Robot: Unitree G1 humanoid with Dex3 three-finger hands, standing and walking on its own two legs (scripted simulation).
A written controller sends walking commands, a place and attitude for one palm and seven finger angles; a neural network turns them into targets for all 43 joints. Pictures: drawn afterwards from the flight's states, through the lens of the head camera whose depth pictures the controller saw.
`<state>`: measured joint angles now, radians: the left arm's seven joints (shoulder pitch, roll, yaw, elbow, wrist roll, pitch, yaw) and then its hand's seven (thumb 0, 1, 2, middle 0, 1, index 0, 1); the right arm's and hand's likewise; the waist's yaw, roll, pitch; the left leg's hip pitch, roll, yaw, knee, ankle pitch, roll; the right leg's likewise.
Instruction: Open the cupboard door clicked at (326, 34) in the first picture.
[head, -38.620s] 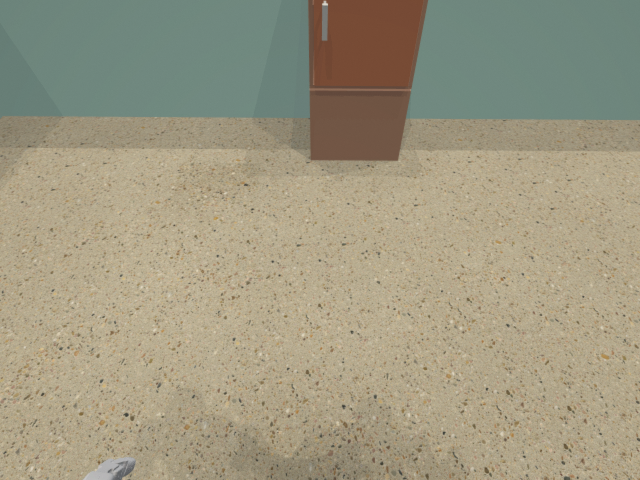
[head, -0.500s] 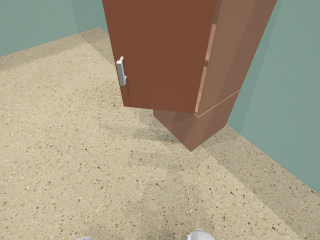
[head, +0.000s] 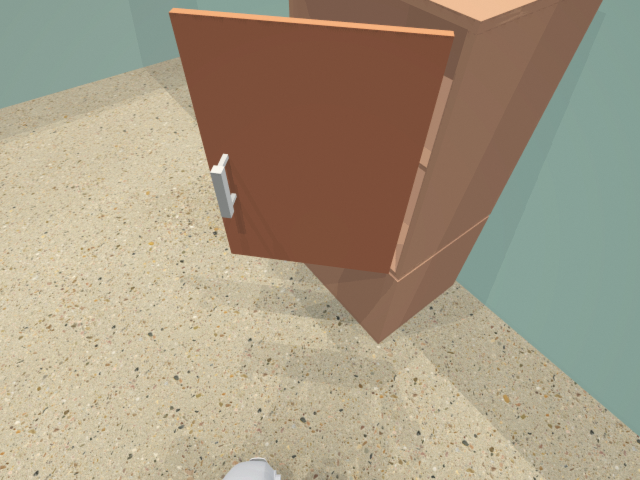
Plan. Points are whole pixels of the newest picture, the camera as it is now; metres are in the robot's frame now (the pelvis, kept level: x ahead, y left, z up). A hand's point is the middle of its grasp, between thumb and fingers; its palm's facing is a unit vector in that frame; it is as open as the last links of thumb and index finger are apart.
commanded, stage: come to a stop and stand still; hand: left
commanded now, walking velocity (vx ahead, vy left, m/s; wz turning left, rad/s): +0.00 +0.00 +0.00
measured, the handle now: (226, 186) +0.65 +0.25 -0.08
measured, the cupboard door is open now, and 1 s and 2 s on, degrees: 44 44 44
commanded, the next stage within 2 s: none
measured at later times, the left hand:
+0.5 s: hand out of the picture +0.09 +0.25 -0.18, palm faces -0.02 -0.98 -0.21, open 7.4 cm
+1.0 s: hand out of the picture +0.04 +0.18 -0.19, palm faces +0.00 -0.98 -0.18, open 7.3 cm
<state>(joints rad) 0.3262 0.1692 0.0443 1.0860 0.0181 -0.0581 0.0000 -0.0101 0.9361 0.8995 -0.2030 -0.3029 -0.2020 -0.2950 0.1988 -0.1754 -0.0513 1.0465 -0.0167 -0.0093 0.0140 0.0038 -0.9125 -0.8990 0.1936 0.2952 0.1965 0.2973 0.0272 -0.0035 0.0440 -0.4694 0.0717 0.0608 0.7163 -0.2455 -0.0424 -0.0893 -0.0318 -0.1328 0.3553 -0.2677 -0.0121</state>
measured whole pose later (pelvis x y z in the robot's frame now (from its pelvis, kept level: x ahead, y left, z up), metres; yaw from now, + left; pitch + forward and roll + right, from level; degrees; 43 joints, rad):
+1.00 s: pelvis +0.03 +0.01 -0.01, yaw -2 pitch +0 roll +0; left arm 0.26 0.17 0.01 1.08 0.01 0.02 0.02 0.01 0.91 0.90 -0.20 -0.30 -0.20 -0.30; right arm 0.27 -0.15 -0.02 1.09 -0.01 0.01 -0.02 0.00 -0.91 -0.90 0.20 0.30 0.20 0.30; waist 0.01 -0.03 0.05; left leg -0.24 -0.01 0.04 0.51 -0.27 0.02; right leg -0.15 -0.07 -0.03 0.50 -0.35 0.04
